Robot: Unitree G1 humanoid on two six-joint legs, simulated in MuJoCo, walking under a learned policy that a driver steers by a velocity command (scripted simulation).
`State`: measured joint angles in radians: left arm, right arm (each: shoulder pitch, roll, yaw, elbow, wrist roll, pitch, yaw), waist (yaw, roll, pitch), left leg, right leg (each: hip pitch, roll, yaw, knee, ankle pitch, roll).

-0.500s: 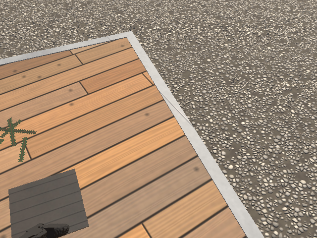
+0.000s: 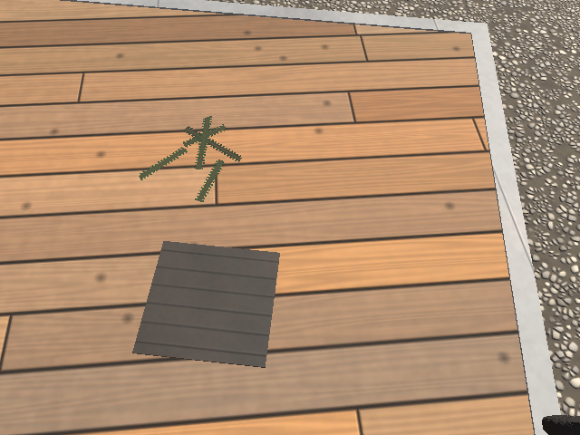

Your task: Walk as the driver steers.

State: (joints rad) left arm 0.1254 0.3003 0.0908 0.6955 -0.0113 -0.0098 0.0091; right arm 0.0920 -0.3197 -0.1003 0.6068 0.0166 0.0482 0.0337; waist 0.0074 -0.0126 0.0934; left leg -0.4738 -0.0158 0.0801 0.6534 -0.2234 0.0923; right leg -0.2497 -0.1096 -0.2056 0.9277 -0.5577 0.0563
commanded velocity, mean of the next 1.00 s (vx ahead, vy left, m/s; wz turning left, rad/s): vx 0.32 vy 0.00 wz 0.39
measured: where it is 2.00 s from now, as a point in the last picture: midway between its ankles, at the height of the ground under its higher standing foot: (291, 190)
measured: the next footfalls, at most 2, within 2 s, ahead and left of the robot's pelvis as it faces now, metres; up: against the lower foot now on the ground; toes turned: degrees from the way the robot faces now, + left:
right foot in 0.40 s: +0.20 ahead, -0.11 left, +0.00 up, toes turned +35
left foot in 0.80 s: +0.07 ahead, +0.12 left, +0.00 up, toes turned +28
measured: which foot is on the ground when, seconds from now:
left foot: down 0.00-0.42, up 0.44-0.78, down 0.80-1.00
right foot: up 0.00-0.38, down 0.40-0.78, up 0.80-1.00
